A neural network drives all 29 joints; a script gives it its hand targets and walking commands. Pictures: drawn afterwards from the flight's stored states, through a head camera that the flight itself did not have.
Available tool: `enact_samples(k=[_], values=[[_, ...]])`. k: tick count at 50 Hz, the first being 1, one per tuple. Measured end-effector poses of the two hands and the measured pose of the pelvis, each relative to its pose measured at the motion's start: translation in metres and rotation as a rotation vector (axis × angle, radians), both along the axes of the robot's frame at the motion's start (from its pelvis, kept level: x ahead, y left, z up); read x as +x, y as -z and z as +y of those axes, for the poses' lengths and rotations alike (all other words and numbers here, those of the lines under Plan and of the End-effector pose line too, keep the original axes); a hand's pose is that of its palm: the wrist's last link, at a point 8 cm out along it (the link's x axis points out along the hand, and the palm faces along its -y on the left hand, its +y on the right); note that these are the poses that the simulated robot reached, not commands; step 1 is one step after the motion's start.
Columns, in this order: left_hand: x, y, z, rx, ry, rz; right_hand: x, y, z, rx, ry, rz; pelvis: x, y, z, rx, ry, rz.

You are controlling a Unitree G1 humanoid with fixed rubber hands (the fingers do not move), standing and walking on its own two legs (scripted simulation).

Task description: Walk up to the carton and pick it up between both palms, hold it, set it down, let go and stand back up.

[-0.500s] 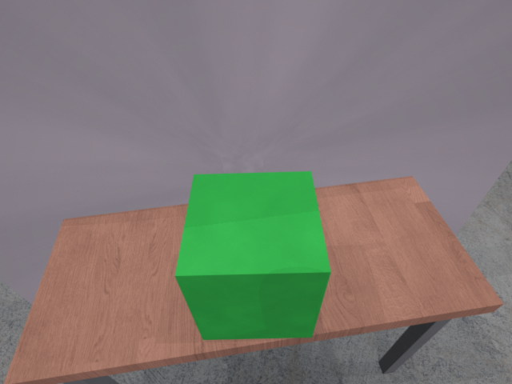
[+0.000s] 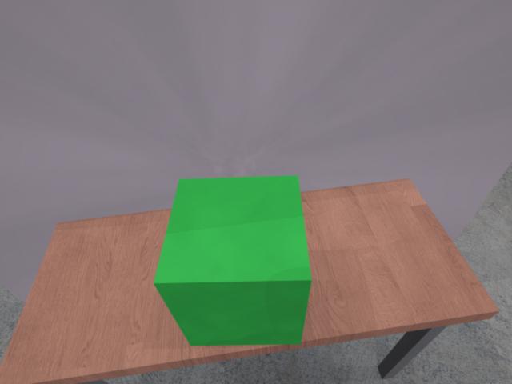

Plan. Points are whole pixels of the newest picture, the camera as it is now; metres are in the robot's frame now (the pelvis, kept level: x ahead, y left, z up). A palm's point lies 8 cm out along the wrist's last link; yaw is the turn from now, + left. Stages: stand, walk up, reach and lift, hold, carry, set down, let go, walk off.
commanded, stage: walk up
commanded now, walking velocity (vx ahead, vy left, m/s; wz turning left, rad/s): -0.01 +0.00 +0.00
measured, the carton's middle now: (241, 264) +0.35 +0.04 -0.03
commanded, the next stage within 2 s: none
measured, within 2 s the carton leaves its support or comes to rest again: neither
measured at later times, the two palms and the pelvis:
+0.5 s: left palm out of the picture -0.06 +0.23 -0.12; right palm out of the picture -0.01 -0.22 -0.16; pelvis +0.00 +0.02 +0.00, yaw -1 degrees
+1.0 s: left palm out of the picture +0.01 +0.31 -0.15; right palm out of the picture +0.02 -0.15 -0.14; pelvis -0.01 +0.08 +0.00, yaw -2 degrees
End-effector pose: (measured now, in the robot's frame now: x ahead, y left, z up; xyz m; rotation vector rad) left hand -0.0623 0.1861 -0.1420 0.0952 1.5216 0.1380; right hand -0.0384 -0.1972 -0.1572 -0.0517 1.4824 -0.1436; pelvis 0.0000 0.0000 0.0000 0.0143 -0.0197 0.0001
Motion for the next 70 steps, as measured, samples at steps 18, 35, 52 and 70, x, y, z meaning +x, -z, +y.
enact_samples(k=[18, 35, 52, 70], values=[[0.003, -0.006, -0.002, 0.041, -0.018, -0.028, -0.001, 0.003, -0.023, -0.027, -0.030, 0.067, -0.001, 0.001, -0.006, 0.013, 0.027, 0.003], [0.003, 0.015, 0.098, 0.048, -0.035, 0.053, 0.100, -0.003, 0.042, -0.090, -0.079, -0.149, 0.015, 0.014, 0.068, 0.017, -0.001, 0.016], [0.073, 0.005, 0.126, 0.082, 0.051, -0.106, 0.051, -0.017, 0.036, -0.142, -0.028, -0.164, -0.019, 0.002, 0.074, -0.026, 0.052, -0.002], [-0.010, -0.023, 0.012, 0.070, 0.090, -0.079, -0.041, -0.004, -0.035, -0.011, 0.065, -0.047, -0.063, -0.011, -0.007, 0.046, 0.054, 0.023]])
